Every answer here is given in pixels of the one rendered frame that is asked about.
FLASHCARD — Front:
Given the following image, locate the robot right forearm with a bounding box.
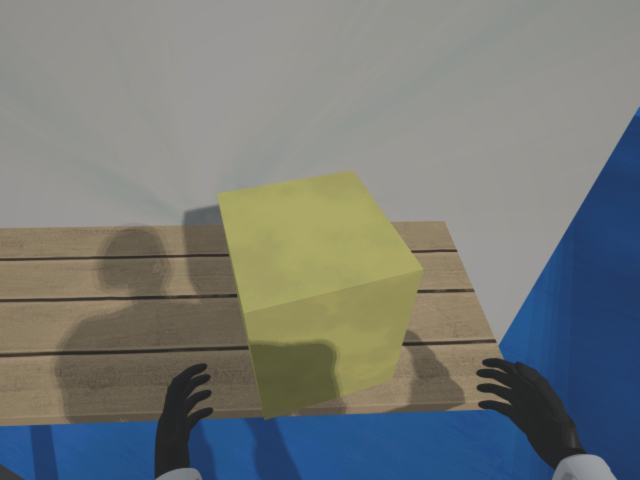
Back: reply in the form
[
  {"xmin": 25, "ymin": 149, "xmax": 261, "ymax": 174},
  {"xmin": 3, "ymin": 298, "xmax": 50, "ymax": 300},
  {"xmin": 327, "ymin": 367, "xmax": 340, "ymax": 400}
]
[{"xmin": 552, "ymin": 454, "xmax": 617, "ymax": 480}]

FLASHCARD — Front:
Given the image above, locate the left robot hand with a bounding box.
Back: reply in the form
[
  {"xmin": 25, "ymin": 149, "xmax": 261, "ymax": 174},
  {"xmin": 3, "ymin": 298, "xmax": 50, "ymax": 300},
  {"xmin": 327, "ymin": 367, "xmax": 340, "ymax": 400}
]
[{"xmin": 155, "ymin": 363, "xmax": 213, "ymax": 479}]

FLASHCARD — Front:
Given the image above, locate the carton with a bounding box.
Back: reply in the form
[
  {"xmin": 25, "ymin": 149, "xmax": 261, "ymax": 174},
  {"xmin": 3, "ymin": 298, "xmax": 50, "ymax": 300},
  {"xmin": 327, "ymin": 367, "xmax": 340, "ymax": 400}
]
[{"xmin": 217, "ymin": 170, "xmax": 424, "ymax": 420}]

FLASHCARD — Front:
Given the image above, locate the table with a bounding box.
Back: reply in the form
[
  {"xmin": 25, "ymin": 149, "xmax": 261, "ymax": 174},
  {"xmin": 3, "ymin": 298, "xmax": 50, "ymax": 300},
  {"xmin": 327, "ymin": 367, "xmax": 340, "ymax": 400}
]
[{"xmin": 0, "ymin": 221, "xmax": 511, "ymax": 480}]

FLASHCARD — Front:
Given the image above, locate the right robot hand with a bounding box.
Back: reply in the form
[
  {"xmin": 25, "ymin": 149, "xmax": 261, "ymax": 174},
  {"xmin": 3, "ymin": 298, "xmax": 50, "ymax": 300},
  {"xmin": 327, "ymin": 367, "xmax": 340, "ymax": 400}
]
[{"xmin": 476, "ymin": 358, "xmax": 587, "ymax": 470}]

